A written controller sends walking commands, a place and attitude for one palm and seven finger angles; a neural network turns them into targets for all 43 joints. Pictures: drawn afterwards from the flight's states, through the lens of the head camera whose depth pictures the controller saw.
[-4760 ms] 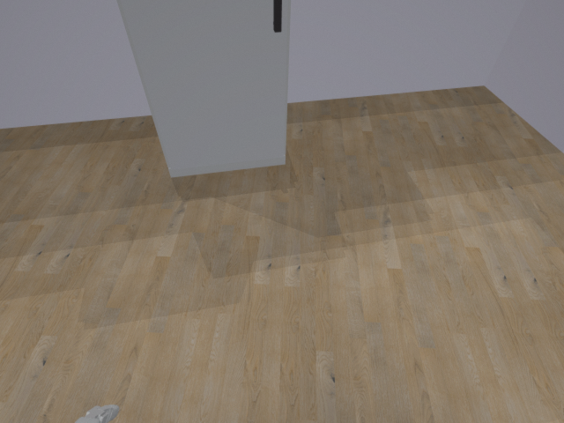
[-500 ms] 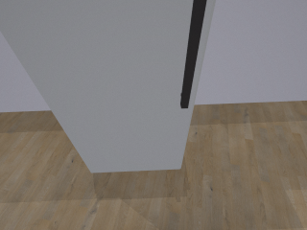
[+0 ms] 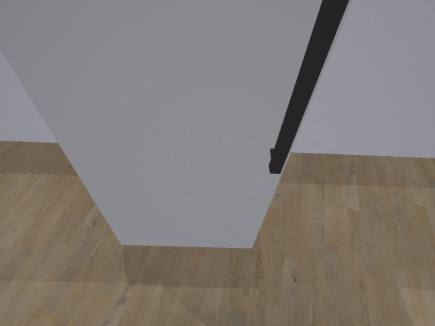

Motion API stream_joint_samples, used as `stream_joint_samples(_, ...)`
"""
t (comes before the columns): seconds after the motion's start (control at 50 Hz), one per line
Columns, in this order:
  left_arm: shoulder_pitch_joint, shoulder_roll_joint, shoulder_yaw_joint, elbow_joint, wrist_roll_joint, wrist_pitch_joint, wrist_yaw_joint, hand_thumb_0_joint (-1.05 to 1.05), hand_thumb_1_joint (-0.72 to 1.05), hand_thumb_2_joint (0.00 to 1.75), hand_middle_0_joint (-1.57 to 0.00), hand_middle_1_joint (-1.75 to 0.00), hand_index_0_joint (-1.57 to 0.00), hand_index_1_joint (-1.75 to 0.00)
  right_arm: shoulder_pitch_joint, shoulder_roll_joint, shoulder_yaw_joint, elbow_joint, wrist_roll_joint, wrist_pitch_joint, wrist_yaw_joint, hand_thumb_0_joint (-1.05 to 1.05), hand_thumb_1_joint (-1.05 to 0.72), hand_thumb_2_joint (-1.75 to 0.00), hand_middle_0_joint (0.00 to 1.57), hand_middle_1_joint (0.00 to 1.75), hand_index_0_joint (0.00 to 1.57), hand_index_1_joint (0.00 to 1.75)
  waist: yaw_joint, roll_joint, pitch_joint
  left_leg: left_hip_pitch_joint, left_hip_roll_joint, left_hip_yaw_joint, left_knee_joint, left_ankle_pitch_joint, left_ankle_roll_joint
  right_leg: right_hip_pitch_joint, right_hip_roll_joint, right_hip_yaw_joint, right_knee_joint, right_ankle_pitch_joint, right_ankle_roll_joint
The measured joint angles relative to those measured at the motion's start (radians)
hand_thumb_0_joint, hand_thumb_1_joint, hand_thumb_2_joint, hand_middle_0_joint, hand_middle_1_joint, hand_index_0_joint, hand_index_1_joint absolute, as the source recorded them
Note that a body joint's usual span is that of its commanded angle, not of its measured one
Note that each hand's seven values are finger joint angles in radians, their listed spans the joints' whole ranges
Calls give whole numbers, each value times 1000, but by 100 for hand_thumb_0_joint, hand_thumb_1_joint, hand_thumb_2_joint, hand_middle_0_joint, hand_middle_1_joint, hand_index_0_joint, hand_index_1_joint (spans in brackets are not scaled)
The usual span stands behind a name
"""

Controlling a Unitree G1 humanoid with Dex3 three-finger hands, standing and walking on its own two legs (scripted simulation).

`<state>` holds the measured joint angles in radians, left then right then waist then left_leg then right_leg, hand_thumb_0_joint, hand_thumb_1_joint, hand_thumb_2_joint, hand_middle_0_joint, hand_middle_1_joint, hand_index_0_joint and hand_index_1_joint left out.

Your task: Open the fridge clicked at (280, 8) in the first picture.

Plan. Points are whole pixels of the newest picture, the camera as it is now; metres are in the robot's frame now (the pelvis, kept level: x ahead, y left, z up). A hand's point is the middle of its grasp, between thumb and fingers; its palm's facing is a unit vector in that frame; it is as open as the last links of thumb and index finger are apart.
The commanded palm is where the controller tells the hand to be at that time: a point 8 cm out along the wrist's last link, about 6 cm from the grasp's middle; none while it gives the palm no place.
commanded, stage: come to a stop and stand still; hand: right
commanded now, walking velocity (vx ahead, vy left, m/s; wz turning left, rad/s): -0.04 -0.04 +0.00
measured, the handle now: (296, 94) +0.49 -0.10 +0.18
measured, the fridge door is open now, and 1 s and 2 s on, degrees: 0 0 0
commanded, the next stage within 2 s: look again from close up in 1.28 s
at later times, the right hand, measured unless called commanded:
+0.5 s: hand out of the picture -0.02 -0.19 -0.17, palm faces +0.01 +0.98 -0.22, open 7.4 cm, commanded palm none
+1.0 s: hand out of the picture -0.03 -0.19 -0.16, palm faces +0.01 +0.98 -0.22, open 7.4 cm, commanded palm none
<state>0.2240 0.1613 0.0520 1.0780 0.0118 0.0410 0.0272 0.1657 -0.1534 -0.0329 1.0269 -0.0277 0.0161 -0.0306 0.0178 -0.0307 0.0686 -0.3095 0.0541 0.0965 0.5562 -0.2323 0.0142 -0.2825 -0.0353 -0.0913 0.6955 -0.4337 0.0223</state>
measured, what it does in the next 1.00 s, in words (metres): stands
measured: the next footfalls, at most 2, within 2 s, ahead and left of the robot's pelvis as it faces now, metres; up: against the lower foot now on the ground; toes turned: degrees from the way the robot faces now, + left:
none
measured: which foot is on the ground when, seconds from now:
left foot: down 0.00-1.00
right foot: down 0.00-1.00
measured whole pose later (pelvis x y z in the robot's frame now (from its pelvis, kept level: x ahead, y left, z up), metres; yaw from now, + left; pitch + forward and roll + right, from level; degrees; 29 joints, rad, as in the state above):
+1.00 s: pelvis -0.04 -0.01 +0.01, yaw +0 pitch -1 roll -1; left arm 0.31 0.16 -0.02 1.08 0.02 -0.02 0.01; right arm 0.28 -0.16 0.02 1.09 -0.02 -0.02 -0.02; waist 0.00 -0.03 0.02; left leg -0.24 0.05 0.05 0.49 -0.23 0.00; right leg -0.21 -0.01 -0.10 0.44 -0.22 -0.02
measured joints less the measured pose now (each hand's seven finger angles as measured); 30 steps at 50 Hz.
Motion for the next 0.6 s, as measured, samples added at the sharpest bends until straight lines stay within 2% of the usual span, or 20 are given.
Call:
stream_joint_samples(0.06,3,0,-2,-7,-1,-2,2,0,91,90,-20,-30,-20,-30,-23,4,-5,-11,1,3,-1,0,-91,-90,20,30,20,30,-4,11,8,-10,5,5,3,7,-9,27,4,13,-60,33,9)
stream_joint_samples(0.1,5,-5,-5,-6,3,-11,2,0,91,90,-20,-30,-20,-30,-34,0,-9,-13,7,8,-1,0,-91,-90,20,30,20,30,-8,31,15,-18,16,1,21,4,-21,51,12,5,-122,129,-14)
stream_joint_samples(0.16,14,-18,-13,-8,10,-17,2,0,91,90,-20,-30,-19,-30,-31,-9,-13,-9,8,26,2,0,-91,-90,20,30,20,30,-19,59,7,-19,21,-24,37,-47,-29,67,26,-13,-152,128,-48)
stream_joint_samples(0.22,17,-28,-19,-4,15,-24,11,0,91,90,-20,-30,-20,-30,-19,-19,-12,-2,7,30,5,0,-91,-90,20,30,20,30,-24,67,-4,-2,11,-49,74,-98,-25,75,35,-16,-193,150,-56)
stream_joint_samples(0.26,15,-26,-18,2,13,-27,13,1,92,90,-20,-30,-20,-30,-2,-23,-9,5,7,22,6,0,-91,-90,20,30,20,30,-29,70,-11,40,9,-58,24,-60,-24,75,42,-20,-205,160,-55)
stream_joint_samples(0.3,3,-15,-16,10,7,-32,12,1,93,90,-20,-30,-20,-30,13,-19,-3,24,8,10,3,0,-91,-90,20,30,20,30,-30,54,-8,71,0,-61,-32,-29,-27,74,35,-23,-203,162,-50)
stream_joint_samples(0.34,-8,-4,-15,11,3,-34,10,1,93,90,-20,-30,-20,-30,33,-14,5,43,9,3,2,0,-91,-90,20,30,20,30,-22,34,-8,85,-10,-57,-57,-21,-28,84,26,-20,-220,173,-45)
stream_joint_samples(0.46,-9,5,-28,26,0,-39,2,1,93,90,-20,-30,-20,-30,78,-9,21,87,12,1,4,0,-91,-90,20,30,20,30,-18,26,-24,112,-18,-55,-112,14,-23,112,22,-20,-278,213,-40)
stream_joint_samples(0.52,9,17,-36,-6,2,-36,-9,0,92,90,-20,-30,-20,-30,105,-3,38,74,9,-17,-10,1,-91,-90,20,30,20,30,-17,13,-29,90,-26,-46,-93,14,-20,70,10,-11,-219,195,-38)
stream_joint_samples(0.6,51,24,-42,-47,10,-44,-15,0,92,90,-20,-30,-20,-30,135,-1,50,57,8,-21,1,1,-91,-90,20,30,20,30,-13,3,-47,63,-15,-40,-42,-12,-19,44,19,-3,-180,179,-48)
